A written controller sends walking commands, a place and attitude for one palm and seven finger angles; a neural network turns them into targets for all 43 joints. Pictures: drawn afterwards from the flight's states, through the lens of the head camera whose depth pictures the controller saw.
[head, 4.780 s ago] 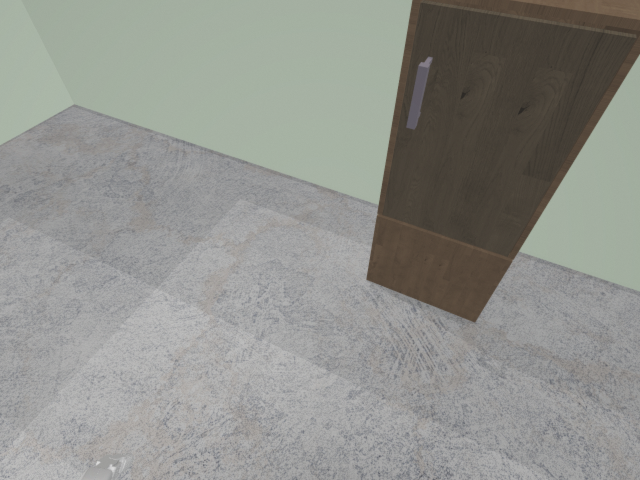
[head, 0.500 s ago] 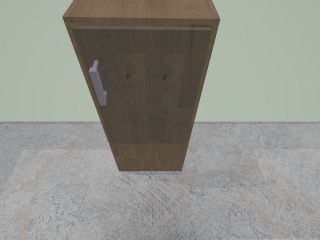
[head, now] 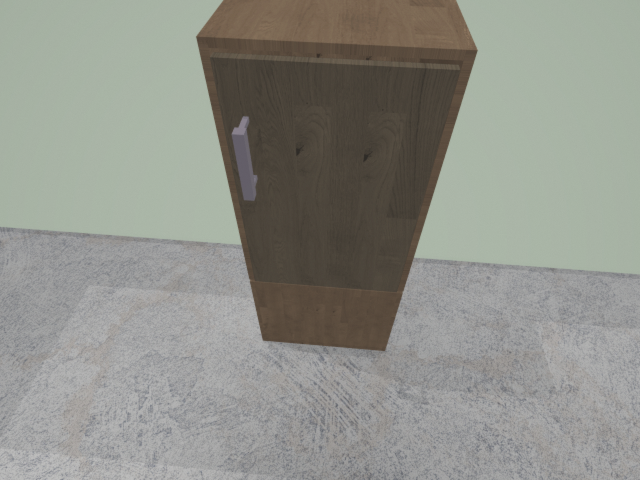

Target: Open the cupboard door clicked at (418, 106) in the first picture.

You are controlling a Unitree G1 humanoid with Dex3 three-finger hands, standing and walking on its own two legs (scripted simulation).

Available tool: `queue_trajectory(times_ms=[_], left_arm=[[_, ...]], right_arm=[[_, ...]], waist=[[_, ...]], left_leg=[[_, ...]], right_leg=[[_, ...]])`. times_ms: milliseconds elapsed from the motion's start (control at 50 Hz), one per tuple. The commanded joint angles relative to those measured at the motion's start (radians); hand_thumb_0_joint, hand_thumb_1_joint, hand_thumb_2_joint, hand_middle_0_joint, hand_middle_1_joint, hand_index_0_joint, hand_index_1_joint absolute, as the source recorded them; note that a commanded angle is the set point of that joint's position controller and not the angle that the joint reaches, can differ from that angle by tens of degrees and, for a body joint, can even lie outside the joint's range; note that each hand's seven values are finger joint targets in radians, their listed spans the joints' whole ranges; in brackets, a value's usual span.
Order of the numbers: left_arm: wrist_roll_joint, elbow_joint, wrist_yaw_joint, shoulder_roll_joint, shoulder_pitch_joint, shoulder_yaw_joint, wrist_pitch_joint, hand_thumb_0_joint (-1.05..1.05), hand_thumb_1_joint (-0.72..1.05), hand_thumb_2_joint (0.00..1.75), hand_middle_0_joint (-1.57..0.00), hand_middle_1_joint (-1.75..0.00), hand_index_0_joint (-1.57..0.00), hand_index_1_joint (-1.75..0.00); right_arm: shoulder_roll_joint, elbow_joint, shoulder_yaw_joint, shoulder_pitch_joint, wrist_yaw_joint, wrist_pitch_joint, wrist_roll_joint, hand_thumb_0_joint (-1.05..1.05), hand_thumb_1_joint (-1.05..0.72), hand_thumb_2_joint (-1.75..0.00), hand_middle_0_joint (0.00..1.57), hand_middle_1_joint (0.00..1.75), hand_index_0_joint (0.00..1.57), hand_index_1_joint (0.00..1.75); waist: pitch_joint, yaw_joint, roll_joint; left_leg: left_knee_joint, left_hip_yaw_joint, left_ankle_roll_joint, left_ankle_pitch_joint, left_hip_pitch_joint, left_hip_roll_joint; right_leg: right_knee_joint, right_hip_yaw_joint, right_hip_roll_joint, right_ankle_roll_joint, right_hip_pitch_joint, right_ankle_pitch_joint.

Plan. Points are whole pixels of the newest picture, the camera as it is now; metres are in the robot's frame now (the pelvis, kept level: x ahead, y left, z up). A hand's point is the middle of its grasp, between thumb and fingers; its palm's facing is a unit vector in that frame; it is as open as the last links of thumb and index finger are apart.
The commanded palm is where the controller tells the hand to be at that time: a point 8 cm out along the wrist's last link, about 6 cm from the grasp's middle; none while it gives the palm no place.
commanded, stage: come to a stop and stand still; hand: left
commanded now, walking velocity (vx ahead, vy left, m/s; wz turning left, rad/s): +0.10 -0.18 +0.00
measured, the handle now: (247, 159) +0.61 +0.20 +0.05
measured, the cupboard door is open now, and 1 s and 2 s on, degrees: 0 0 0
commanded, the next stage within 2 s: look again from close up in 0.98 s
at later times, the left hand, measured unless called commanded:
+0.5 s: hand out of the picture +0.08 +0.16 -0.17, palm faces +0.01 -0.97 -0.23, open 7.3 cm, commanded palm none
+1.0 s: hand out of the picture +0.04 +0.13 -0.17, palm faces +0.06 -0.98 -0.19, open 7.3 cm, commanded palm none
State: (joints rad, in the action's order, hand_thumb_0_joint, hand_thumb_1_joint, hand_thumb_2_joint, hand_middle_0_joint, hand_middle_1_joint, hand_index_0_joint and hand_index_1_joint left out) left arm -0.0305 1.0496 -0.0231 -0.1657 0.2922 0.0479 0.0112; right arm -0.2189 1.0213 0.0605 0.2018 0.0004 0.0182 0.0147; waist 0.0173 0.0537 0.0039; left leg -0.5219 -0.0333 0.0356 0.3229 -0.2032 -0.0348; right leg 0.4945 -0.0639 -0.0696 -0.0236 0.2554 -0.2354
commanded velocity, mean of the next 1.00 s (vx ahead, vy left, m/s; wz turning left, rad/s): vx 0.01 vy -0.04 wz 0.00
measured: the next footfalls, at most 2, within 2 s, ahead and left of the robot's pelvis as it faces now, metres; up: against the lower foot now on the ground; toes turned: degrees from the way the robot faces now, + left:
left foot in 0.02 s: +0.06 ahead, +0.11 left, +0.00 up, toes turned +3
right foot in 0.40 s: +0.08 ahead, -0.12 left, +0.00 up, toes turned -3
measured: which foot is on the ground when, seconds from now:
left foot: up 0.00-0.00, down 0.02-1.00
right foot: down 0.00-0.02, up 0.04-0.38, down 0.40-1.00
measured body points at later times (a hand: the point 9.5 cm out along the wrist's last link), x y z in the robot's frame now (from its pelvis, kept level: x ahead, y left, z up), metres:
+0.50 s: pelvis +0.04 -0.02 +0.00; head +0.06 -0.04 +0.45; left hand +0.08 +0.21 -0.15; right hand -0.02 -0.24 -0.17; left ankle -0.01 +0.12 -0.73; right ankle +0.04 -0.12 -0.74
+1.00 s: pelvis +0.06 -0.03 +0.01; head +0.07 -0.04 +0.46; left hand +0.04 +0.19 -0.15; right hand +0.05 -0.25 -0.16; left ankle +0.02 +0.10 -0.74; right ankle +0.04 -0.12 -0.74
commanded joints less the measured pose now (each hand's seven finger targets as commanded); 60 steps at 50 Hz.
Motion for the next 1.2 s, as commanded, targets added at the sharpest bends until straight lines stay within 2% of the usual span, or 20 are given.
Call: queue_trajectory(times_ms=[0,20,60,140,280,340,380,400,440,500,580,640,680,800,1040,1060,1080,1100,1120,1180], left_arm=[[0.011,-0.065,0.005,-0.048,-0.025,0.002,-0.001,0.0,0.9,0.9,-0.2,-0.3,-0.2,-0.3],[0.006,-0.072,0.008,-0.054,-0.049,0.004,-0.003,0.0,0.9,0.9,-0.2,-0.3,-0.2,-0.3],[-0.005,-0.028,0.017,-0.067,-0.033,0.011,0.009,0.0,0.9,0.9,-0.2,-0.3,-0.2,-0.3],[0.001,0.011,0.031,-0.07,0.035,0.012,0.004,0.0,0.9,0.9,-0.2,-0.3,-0.2,-0.3],[0.018,-0.02,0.02,-0.036,-0.029,0.002,0.009,0.0,0.9,0.9,-0.2,-0.3,-0.2,-0.3],[0.017,0.017,0.015,-0.046,0.049,0.005,-0.012,0.0,0.9,0.9,-0.2,-0.3,-0.2,-0.3],[0.013,0.046,-0.001,-0.126,0.083,0.012,-0.033,0.0,0.9,0.9,-0.2,-0.3,-0.2,-0.3],[0.018,0.046,-0.006,-0.155,0.066,0.01,-0.036,0.0,0.9,0.9,-0.2,-0.3,-0.2,-0.3],[0.016,0.051,-0.01,-0.13,0.039,0.009,-0.037,0.0,0.9,0.9,-0.2,-0.3,-0.2,-0.3],[0.019,0.048,-0.017,-0.082,-0.019,-0.004,-0.03,0.0,0.9,0.9,-0.2,-0.3,-0.2,-0.3],[0.029,0.043,-0.015,-0.07,-0.065,-0.011,-0.025,0.0,0.9,0.9,-0.2,-0.3,-0.2,-0.3],[0.026,0.035,-0.013,-0.051,-0.056,-0.013,-0.015,0.0,0.9,0.9,-0.2,-0.3,-0.2,-0.3],[0.026,0.049,-0.011,-0.059,-0.036,-0.014,-0.015,0.0,0.9,0.9,-0.2,-0.3,-0.2,-0.3],[0.026,0.062,-0.014,-0.067,0.003,-0.023,-0.03,0.0,0.9,0.9,-0.2,-0.3,-0.2,-0.3],[0.025,0.091,-0.019,-0.049,0.062,-0.035,-0.034,0.0,0.9,0.9,-0.2,-0.3,-0.2,-0.3],[0.008,0.116,-0.058,-0.09,0.148,-0.035,-0.064,0.0,0.9,0.9,-0.2,-0.3,-0.2,-0.3],[0.009,0.073,-0.051,-0.125,0.139,-0.024,-0.072,0.0,0.9,0.9,-0.2,-0.3,-0.2,-0.3],[0.008,0.057,-0.041,-0.128,0.096,-0.023,-0.077,0.0,0.9,0.9,-0.2,-0.3,-0.2,-0.3],[0.01,0.054,-0.034,-0.113,0.068,-0.029,-0.076,0.0,0.9,0.9,-0.2,-0.3,-0.2,-0.3],[0.018,0.035,-0.028,-0.057,0.047,-0.034,-0.071,0.0,0.9,0.9,-0.2,-0.3,-0.2,-0.3]], right_arm=[[-0.161,-0.001,0.017,0.178,-0.02,-0.027,0.011,0.0,-0.9,-0.9,0.2,0.3,0.2,0.3],[-0.168,-0.019,0.014,0.142,-0.022,-0.022,0.02,0.0,-0.9,-0.9,0.2,0.3,0.2,0.3],[-0.105,-0.011,-0.006,0.092,-0.036,-0.031,0.019,0.0,-0.9,-0.9,0.2,0.3,0.2,0.3],[-0.071,0.002,-0.017,0.116,-0.051,-0.046,0.01,0.0,-0.9,-0.9,0.2,0.3,0.2,0.3],[-0.085,0.049,0.0,0.16,-0.065,-0.036,0.016,0.0,-0.9,-0.9,0.2,0.3,0.2,0.3],[-0.073,0.069,0.002,0.164,-0.058,-0.034,0.005,0.0,-0.9,-0.9,0.2,0.3,0.2,0.3],[0.015,0.073,-0.016,0.203,-0.047,-0.038,-0.011,0.0,-0.9,-0.9,0.2,0.3,0.2,0.3],[0.044,0.068,-0.026,0.198,-0.043,-0.029,-0.011,0.0,-0.9,-0.9,0.2,0.3,0.2,0.3],[0.044,0.077,-0.024,0.175,-0.049,-0.012,-0.005,0.0,-0.9,-0.9,0.2,0.3,0.2,0.3],[0.061,0.107,-0.029,0.188,-0.049,-0.008,-0.006,0.0,-0.9,-0.9,0.2,0.3,0.2,0.3],[0.062,0.143,-0.033,0.224,-0.046,-0.012,-0.001,0.0,-0.9,-0.9,0.2,0.3,0.2,0.3],[0.03,0.135,-0.034,0.169,-0.042,-0.019,0.002,0.0,-0.9,-0.9,0.2,0.3,0.2,0.3],[0.037,0.131,-0.04,0.143,-0.043,-0.025,0.002,0.0,-0.9,-0.9,0.2,0.3,0.2,0.3],[0.023,0.129,-0.04,0.157,-0.047,-0.032,-0.002,0.0,-0.9,-0.9,0.2,0.3,0.2,0.3],[0.021,0.136,-0.05,0.147,-0.049,-0.031,-0.005,0.0,-0.9,-0.9,0.2,0.3,0.2,0.3],[-0.028,0.058,-0.045,0.035,-0.028,-0.049,-0.013,0.0,-0.9,-0.9,0.2,0.3,0.2,0.3],[0.034,0.018,-0.047,0.097,-0.027,-0.033,-0.01,0.0,-0.9,-0.9,0.2,0.3,0.2,0.3],[0.041,0.022,-0.045,0.1,-0.024,-0.027,-0.002,0.0,-0.9,-0.9,0.2,0.3,0.2,0.3],[0.045,0.033,-0.046,0.148,-0.023,-0.03,-0.004,0.0,-0.9,-0.9,0.2,0.3,0.2,0.3],[0.008,0.034,-0.05,0.19,-0.024,-0.05,0.002,0.0,-0.9,-0.9,0.2,0.3,0.2,0.3]], waist=[[0.031,-0.091,0.267],[0.102,-0.089,0.207],[0.167,-0.068,0.186],[0.101,-0.056,0.136],[0.027,-0.078,0.171],[-0.02,-0.042,0.107],[-0.091,-0.05,-0.115],[-0.081,-0.052,-0.175],[-0.052,-0.045,-0.241],[-0.008,-0.062,-0.139],[0.024,-0.085,-0.066],[0.095,-0.053,0.019],[0.111,-0.044,0.074],[0.004,-0.053,-0.001],[0.052,-0.053,-0.003],[0.105,-0.006,-0.06],[0.021,-0.063,-0.066],[0.022,-0.065,0.01],[-0.02,-0.087,-0.019],[-0.042,-0.086,-0.025]], left_leg=[[0.383,0.367,-0.126,0.239,0.08,-0.306],[0.431,0.413,-0.178,0.34,-0.04,-0.344],[0.448,0.326,-0.148,0.264,-0.073,-0.268],[0.369,0.168,-0.139,-0.115,0.047,-0.212],[0.184,0.117,-0.175,-0.668,0.138,-0.246],[0.09,0.088,-0.109,-0.505,0.064,-0.179],[-0.004,-0.006,-0.025,-0.1,-0.113,-0.068],[-0.039,-0.027,-0.009,0.114,-0.12,-0.033],[-0.135,-0.003,-0.012,0.183,-0.092,-0.045],[-0.123,0.006,-0.016,0.124,-0.082,-0.059],[0.098,0.005,-0.018,-0.14,0.067,-0.065],[0.167,0.04,-0.033,-0.16,-0.008,-0.113],[0.189,0.035,-0.036,-0.193,-0.018,-0.109],[0.173,0.014,-0.032,-0.285,0.07,-0.104],[0.197,0.008,-0.037,-0.258,0.087,-0.098],[-0.051,-0.049,-0.012,-0.163,-0.075,-0.078],[-0.073,0.002,-0.034,0.057,-0.069,-0.043],[-0.052,-0.009,-0.039,0.048,-0.04,-0.045],[-0.01,-0.013,-0.036,0.009,0.008,-0.042],[0.064,0.034,-0.054,-0.177,0.027,-0.073]], right_leg=[[0.189,-0.018,0.04,0.012,0.235,-0.274],[0.286,0.025,0.025,0.02,0.242,-0.262],[0.415,0.072,0.012,0.018,0.258,-0.17],[0.465,0.069,0.014,-0.006,0.271,-0.067],[0.172,0.031,0.016,-0.007,0.13,-0.148],[-0.095,-0.001,0.032,-0.001,-0.076,0.121],[-0.115,0.207,-0.169,0.062,-0.293,0.445],[-0.142,0.231,-0.253,0.114,-0.261,0.51],[-0.169,0.215,-0.216,0.16,-0.182,0.526],[-0.155,0.152,-0.185,0.176,-0.152,0.516],[-0.158,0.106,-0.114,0.116,-0.018,0.225],[-0.185,0.075,-0.037,0.059,-0.018,0.044],[-0.169,0.073,-0.038,0.053,-0.059,0.113],[-0.161,0.068,-0.055,0.054,-0.135,0.29],[-0.181,0.079,-0.055,0.055,-0.104,0.26],[-0.142,0.158,-0.122,-0.003,-0.09,0.715],[-0.138,0.196,-0.171,0.048,-0.131,0.655],[-0.144,0.191,-0.179,0.092,-0.106,0.578],[-0.151,0.153,-0.148,0.112,-0.07,0.353],[-0.091,0.1,-0.055,0.088,-0.055,0.169]])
